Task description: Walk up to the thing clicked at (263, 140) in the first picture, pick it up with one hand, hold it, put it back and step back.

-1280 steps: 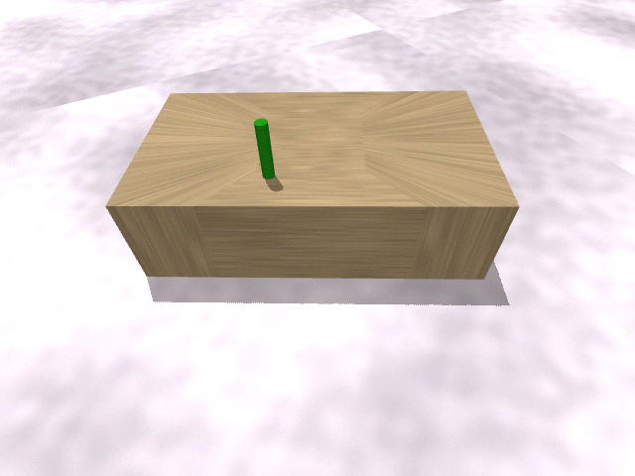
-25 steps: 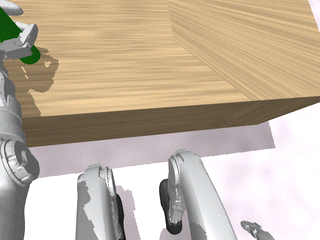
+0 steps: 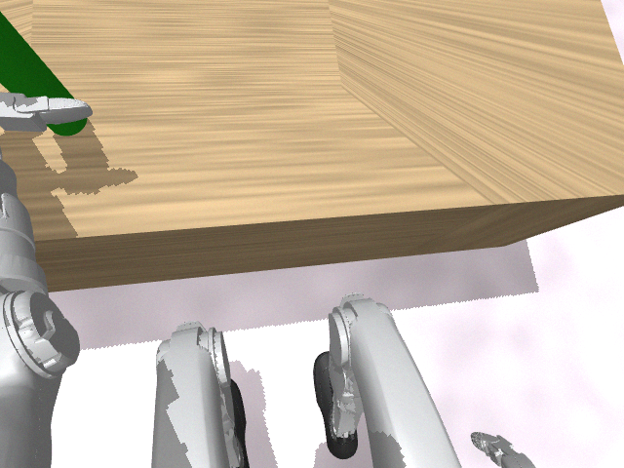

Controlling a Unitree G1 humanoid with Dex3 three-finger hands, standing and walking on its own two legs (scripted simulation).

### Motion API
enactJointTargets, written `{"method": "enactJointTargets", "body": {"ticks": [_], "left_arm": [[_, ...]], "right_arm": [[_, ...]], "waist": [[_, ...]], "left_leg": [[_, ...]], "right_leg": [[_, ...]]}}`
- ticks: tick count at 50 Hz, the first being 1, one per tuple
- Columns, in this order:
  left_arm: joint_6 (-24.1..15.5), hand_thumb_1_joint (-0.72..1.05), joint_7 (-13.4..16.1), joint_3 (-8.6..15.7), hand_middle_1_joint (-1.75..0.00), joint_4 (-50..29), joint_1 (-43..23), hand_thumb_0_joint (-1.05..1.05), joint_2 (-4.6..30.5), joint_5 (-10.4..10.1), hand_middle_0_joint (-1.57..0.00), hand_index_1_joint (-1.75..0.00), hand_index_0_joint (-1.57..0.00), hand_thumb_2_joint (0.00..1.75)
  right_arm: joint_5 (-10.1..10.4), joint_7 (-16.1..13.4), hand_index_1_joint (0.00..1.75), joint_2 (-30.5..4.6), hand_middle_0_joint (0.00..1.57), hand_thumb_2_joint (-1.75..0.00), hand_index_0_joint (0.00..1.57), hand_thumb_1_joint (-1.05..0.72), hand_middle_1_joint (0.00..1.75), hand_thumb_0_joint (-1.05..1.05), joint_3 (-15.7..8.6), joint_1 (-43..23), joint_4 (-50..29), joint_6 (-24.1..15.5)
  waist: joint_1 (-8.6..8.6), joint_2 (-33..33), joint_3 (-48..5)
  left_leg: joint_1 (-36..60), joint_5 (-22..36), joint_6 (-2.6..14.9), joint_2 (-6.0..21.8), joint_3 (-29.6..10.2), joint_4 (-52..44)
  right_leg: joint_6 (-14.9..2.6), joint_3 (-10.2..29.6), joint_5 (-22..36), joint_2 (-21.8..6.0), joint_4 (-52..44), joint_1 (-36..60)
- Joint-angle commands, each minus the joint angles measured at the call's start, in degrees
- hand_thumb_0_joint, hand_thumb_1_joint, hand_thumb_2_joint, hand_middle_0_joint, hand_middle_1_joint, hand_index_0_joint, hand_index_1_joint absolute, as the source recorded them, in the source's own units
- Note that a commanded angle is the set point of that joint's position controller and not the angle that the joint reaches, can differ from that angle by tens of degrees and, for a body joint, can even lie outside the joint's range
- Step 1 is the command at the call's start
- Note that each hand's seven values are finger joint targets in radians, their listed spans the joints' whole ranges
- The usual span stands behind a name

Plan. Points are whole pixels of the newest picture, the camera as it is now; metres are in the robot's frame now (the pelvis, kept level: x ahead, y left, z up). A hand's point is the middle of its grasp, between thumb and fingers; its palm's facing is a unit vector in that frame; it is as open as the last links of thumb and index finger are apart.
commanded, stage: withdraw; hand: left
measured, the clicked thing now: (9, 58) +0.56 +0.25 +0.03
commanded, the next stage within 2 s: rise in 0.14 s
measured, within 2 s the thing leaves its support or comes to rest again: neither
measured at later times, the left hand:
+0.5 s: hand out of the picture +0.53 +0.33 +0.20, palm faces +0.34 -0.91 -0.25, open 17.2 cm
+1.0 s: hand out of the picture +0.37 +0.27 +0.19, palm faces +0.25 -0.92 -0.31, open 17.5 cm
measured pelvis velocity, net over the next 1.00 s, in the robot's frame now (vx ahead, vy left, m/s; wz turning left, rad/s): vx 0.07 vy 0.02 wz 0.05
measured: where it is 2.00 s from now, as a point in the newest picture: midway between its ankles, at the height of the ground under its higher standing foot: (286, 437)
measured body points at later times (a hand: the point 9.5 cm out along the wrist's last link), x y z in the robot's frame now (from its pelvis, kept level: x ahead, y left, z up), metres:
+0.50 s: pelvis +0.03 +0.01 +0.18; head +0.19 +0.05 +0.60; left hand +0.51 +0.37 +0.21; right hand +0.06 -0.26 +0.07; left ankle +0.06 +0.11 -0.43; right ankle +0.08 -0.11 -0.43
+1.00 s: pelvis +0.07 +0.02 +0.27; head +0.13 +0.04 +0.72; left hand +0.35 +0.32 +0.22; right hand +0.16 -0.24 +0.17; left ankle +0.06 +0.11 -0.43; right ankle +0.08 -0.11 -0.43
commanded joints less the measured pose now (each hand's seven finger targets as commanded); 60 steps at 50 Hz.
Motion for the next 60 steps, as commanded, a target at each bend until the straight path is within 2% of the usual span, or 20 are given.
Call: {"method": "enactJointTargets", "body": {"ticks": [1, 6, 13, 14, 16, 20, 22, 26, 28, 30, 31, 34, 36, 41, 46, 49, 52, 53, 56, 60], "left_arm": [[-2.9, -0.4, 0.0, 2.2, -0.09, -20.5, -27.7, 0.0, 23.0, -1.8, -0.14, -0.08, -0.14, 0.11], [3.1, -0.44, -2.3, -2.4, -0.06, -13.1, -22.9, 0.0, 18.7, -1.7, -0.12, -0.06, -0.12, 0.08], [7.2, -0.46, -5.3, -5.5, -0.07, -6.0, -17.8, 0.0, 14.9, -4.1, -0.03, -0.07, -0.03, 0.08], [10.4, -0.5, -1.9, -6.1, -0.07, -3.2, -15.9, 0.0, 22.2, 4.3, -0.06, -0.07, -0.06, 0.08], [13.0, -0.5, 1.6, -7.4, -0.07, 0.0, -15.0, 0.0, 17.3, 3.4, -0.06, -0.07, -0.06, 0.09], [15.0, -0.5, 6.0, -0.6, -0.07, -7.1, -16.9, 0.0, 30.8, 6.3, -0.08, -0.07, -0.07, 0.08], [15.4, -0.52, 7.7, -0.1, -0.06, -8.6, -16.3, 0.0, 32.4, 6.8, -0.06, -0.06, -0.06, 0.08], [16.3, -0.53, 10.9, -3.9, -0.06, -7.0, -16.0, 0.0, 26.0, 6.7, -0.05, -0.06, -0.05, 0.07], [17.6, -0.56, 11.5, -8.5, -0.05, 3.4, -8.0, 0.0, 17.9, 6.7, -0.05, -0.05, -0.05, 0.05], [18.4, -0.55, 12.0, -9.0, -0.05, 5.6, -3.0, 0.0, 16.9, 6.8, -0.05, -0.06, -0.05, 0.06], [18.2, -0.58, 12.3, -8.7, -0.05, -0.8, -4.6, 0.0, 18.8, 6.5, -0.05, -0.05, -0.05, 0.04], [19.6, -0.6, 11.6, -16.1, -0.04, -0.7, 0.5, 0.0, 7.0, 5.4, -0.05, -0.04, -0.04, 0.03], [20.6, -0.59, 12.0, -15.9, -0.04, -0.2, 7.3, 0.0, 5.9, 4.8, -0.05, -0.05, -0.04, 0.03], [21.9, -0.58, 13.1, -15.5, -0.05, -17.3, 18.9, 0.0, 5.0, 2.8, -0.05, -0.05, -0.05, 0.04], [22.4, -0.58, 15.9, -14.3, -0.05, -31.8, 28.5, 0.0, 3.2, 1.3, -0.05, -0.05, -0.05, 0.04], [23.6, -0.55, 16.3, -18.6, -0.05, -32.1, 38.6, 0.0, -4.3, 0.7, -0.05, -0.05, -0.05, 0.05], [23.8, -0.57, 16.7, -19.2, -0.05, -41.7, 41.8, 0.0, -5.2, -0.1, -0.05, -0.05, -0.05, 0.04], [24.1, -0.57, 16.3, -22.7, -0.05, -43.0, 46.6, 0.0, -9.6, -0.5, -0.05, -0.05, -0.05, 0.04], [25.9, -0.54, 15.8, -26.6, -0.05, -42.5, 61.4, 0.0, -16.3, -1.2, -0.05, -0.06, -0.05, 0.06], [27.2, -0.51, 15.3, -29.4, -0.06, -51.9, 68.2, 0.0, -17.6, -1.6, -0.05, -0.06, -0.05, 0.08]], "right_arm": [[0.8, -1.9, 0.3, -12.4, 0.2, -0.9, 0.2, -0.9, 0.3, 0.0, -4.5, 13.9, -1.5, 0.2], [1.6, -3.2, 0.3, -12.4, 0.2, -0.9, 0.2, -0.9, 0.3, 0.0, -4.8, 14.6, 0.7, 0.1], [2.8, -4.3, 0.3, -11.3, 0.2, -0.88, 0.2, -0.81, 0.3, 0.0, -4.1, 13.9, 1.0, -2.2], [2.3, -4.0, 0.3, -11.2, 0.2, -0.9, 0.2, -0.88, 0.3, 0.0, -4.3, 13.1, 0.0, -0.9], [3.2, -4.0, 0.3, -11.2, 0.2, -0.9, 0.2, -0.87, 0.3, 0.0, -4.4, 13.4, -0.7, -0.1], [3.9, -4.1, 0.3, -11.1, 0.2, -0.91, 0.2, -0.9, 0.3, 0.0, -4.2, 14.8, -2.3, 1.5], [3.9, -4.3, 0.3, -10.7, 0.2, -0.9, 0.2, -0.89, 0.3, 0.0, -3.9, 15.1, -2.6, 2.0], [3.6, -4.8, 0.3, -10.6, 0.2, -0.88, 0.2, -0.86, 0.3, 0.0, -4.4, 16.1, -2.0, 1.2], [3.2, -4.6, 0.3, -10.4, 0.2, -0.9, 0.2, -0.88, 0.3, 0.0, -4.5, 18.0, 2.6, 0.7], [3.2, -4.5, 0.3, -11.3, 0.2, -0.9, 0.2, -0.89, 0.3, 0.0, -5.1, 17.7, 2.4, 0.3], [3.6, -4.6, 0.3, -11.8, 0.2, -0.9, 0.2, -0.89, 0.3, 0.0, -5.7, 16.7, -0.2, 0.2], [4.0, -4.2, 0.3, -11.2, 0.2, -0.9, 0.2, -0.89, 0.3, 0.0, -6.2, 15.8, -1.6, -0.4], [4.6, -4.5, 0.3, -11.7, 0.2, -0.9, 0.2, -0.89, 0.3, 0.0, -7.1, 15.3, -1.6, -0.7], [5.8, -5.5, 0.3, -10.9, 0.2, -0.9, 0.2, -0.89, 0.3, 0.0, -8.3, 13.9, -4.1, -0.8], [6.1, -7.6, 0.3, -8.2, 0.2, -0.9, 0.2, -0.89, 0.3, 0.0, -7.1, 9.7, -6.4, -1.8], [5.9, -8.7, 0.3, -6.8, 0.2, -0.9, 0.2, -0.89, 0.3, 0.0, -6.2, 6.7, -7.8, -2.7], [5.6, -9.2, 0.3, -6.0, 0.2, -0.9, 0.2, -0.89, 0.3, 0.0, -5.9, 4.2, -8.7, -3.4], [5.6, -9.2, 0.3, -5.2, 0.2, -0.9, 0.2, -0.89, 0.3, 0.0, -5.5, 3.3, -9.4, -3.6], [5.6, -9.2, 0.3, -4.7, 0.2, -0.9, 0.2, -0.89, 0.3, 0.0, -5.6, 1.4, -10.1, -4.6], [5.6, -9.0, 0.3, -4.4, 0.2, -0.9, 0.2, -0.89, 0.3, 0.0, -5.5, -0.8, -11.1, -5.0]], "waist": [[1.9, 17.5, -54.2], [-0.96, 13.9, -44.3], [-0.8, 7.0, -27.2], [2.87, 9.3, -29.1], [0.59, 6.1, -23.5], [4.53, 8.6, -34.2], [4.71, 10.3, -35.5], [2.22, 12.2, -31.2], [1.5, 10.3, -20.2], [2.37, 9.1, -17.2], [3.83, 10.5, -20.3], [3.47, 10.7, -18.4], [4.84, 7.9, -16.7], [7.79, 6.3, -22.1], [9.2, 6.8, -16.9], [8.91, 5.4, -8.6], [10.29, 8.4, -8.6], [10.01, 7.2, -6.9], [9.96, 2.0, -5.3], [10.35, -1.3, -5.2]], "left_leg": [[41.3, 22.6, -0.39, -0.4, -2.8, -18.4], [45.2, 18.2, -0.21, 0.3, -4.1, -24.8], [42.2, 14.7, 0.4, 0.5, -3.1, -31.1], [47.7, 15.5, -0.22, 0.0, -2.8, -36.5], [48.8, 12.2, -0.18, 0.4, -3.7, -40.2], [57.4, 21.6, -0.06, -0.2, -2.2, -44.8], [62.0, 25.9, -0.17, -0.1, -1.6, -46.9], [72.2, 33.1, -0.65, 0.1, -1.3, -51.4], [72.5, 30.6, -1.01, 0.2, -1.2, -54.3], [73.4, 30.2, -1.12, 0.6, -1.2, -56.8], [76.3, 31.2, -1.52, 0.6, -1.1, -58.3], [82.3, 35.1, -2.83, 1.3, -1.9, -62.0], [83.8, 36.3, -3.19, 1.8, -2.7, -64.3], [89.8, 41.5, -3.25, 1.0, -2.1, -68.6], [90.3, 37.5, -2.65, 0.2, -0.2, -73.0], [88.3, 33.2, -2.0, -0.3, 0.7, -75.1], [90.1, 31.0, -2.31, -0.4, 1.1, -76.6], [89.9, 29.1, -2.12, -0.5, 1.3, -77.1], [89.7, 29.9, -1.66, -0.6, 1.6, -77.1], [89.8, 31.6, -1.32, -1.2, 2.1, -76.3]], "right_leg": [[-1.23, 3.8, 18.7, 1.3, -15.8, 32.1], [-0.9, 3.4, 15.4, 1.5, -23.3, 34.1], [-0.49, 3.6, 14.4, 1.9, -32.4, 39.7], [-0.86, 4.4, 14.2, 1.8, -35.8, 43.6], [-0.48, 4.3, 12.1, 2.2, -39.7, 44.6], [-0.15, 4.3, 20.3, 2.5, -44.4, 59.4], [-0.2, 4.2, 23.7, 2.6, -46.2, 63.4], [-0.31, 3.8, 28.1, 2.6, -52.0, 64.5], [-0.61, 3.1, 25.2, 2.7, -55.1, 61.5], [-0.88, 2.8, 24.5, 2.8, -57.3, 62.1], [-1.04, 2.7, 24.9, 2.7, -58.2, 64.1], [-1.4, 1.5, 25.6, 3.1, -60.6, 64.7], [-1.4, 1.0, 25.8, 3.3, -62.1, 66.2], [-0.95, 1.5, 31.0, 3.1, -65.8, 77.6], [-0.85, 2.5, 31.7, 2.5, -68.7, 83.9], [-0.8, 2.7, 29.1, 2.3, -70.6, 84.2], [-0.85, 2.6, 27.2, 2.0, -71.3, 85.4], [-0.71, 2.5, 25.9, 2.0, -71.9, 85.6], [-0.38, 2.4, 27.0, 2.0, -72.5, 87.1], [0.35, 2.3, 28.7, 1.8, -73.0, 88.9]]}}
